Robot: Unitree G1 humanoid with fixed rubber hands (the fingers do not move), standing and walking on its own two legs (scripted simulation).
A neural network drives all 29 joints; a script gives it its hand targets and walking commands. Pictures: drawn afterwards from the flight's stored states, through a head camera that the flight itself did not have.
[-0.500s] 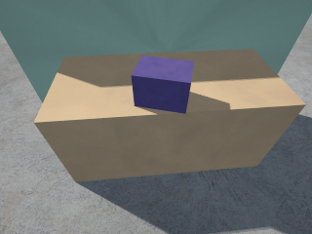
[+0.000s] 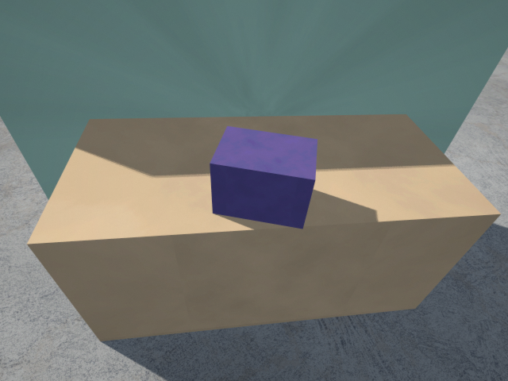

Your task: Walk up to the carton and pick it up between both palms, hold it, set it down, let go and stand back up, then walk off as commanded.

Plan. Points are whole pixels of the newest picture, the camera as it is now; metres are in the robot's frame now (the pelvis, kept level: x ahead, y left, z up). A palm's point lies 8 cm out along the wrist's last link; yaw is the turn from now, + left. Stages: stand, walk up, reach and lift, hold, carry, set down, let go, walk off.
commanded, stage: walk up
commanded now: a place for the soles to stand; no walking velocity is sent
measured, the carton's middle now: (264, 176) +0.67 -0.01 -0.07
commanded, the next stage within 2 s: none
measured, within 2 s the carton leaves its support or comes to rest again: neither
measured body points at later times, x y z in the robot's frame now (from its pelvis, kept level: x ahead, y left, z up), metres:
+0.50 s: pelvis +0.13 -0.06 +0.00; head +0.14 -0.08 +0.45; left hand +0.20 +0.28 -0.06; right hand +0.21 -0.37 -0.11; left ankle +0.18 +0.10 -0.67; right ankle +0.15 -0.18 -0.73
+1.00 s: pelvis +0.16 -0.04 -0.01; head +0.18 -0.03 +0.44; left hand +0.24 +0.29 -0.10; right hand +0.24 -0.37 -0.10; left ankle +0.20 +0.09 -0.73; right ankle +0.19 -0.17 -0.73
